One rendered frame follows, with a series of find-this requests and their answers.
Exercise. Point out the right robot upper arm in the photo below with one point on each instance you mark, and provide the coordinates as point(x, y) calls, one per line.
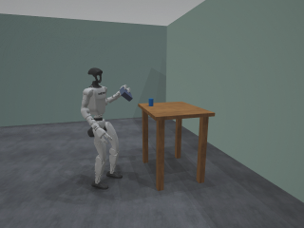
point(87, 93)

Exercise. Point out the sponge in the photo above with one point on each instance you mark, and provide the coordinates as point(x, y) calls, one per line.
point(127, 95)

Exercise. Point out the robot right forearm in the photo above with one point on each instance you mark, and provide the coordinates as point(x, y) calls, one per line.
point(89, 119)

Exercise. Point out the robot left forearm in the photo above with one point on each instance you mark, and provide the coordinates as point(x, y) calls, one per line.
point(114, 97)

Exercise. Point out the robot left hand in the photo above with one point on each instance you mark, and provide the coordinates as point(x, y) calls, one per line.
point(125, 87)

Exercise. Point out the robot head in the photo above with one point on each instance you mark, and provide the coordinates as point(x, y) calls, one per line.
point(95, 72)

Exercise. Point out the left robot foot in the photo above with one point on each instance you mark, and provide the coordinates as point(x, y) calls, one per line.
point(114, 175)

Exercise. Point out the table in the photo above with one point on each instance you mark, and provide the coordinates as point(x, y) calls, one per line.
point(174, 111)

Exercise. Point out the robot right hand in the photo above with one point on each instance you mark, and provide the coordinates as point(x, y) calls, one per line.
point(100, 133)

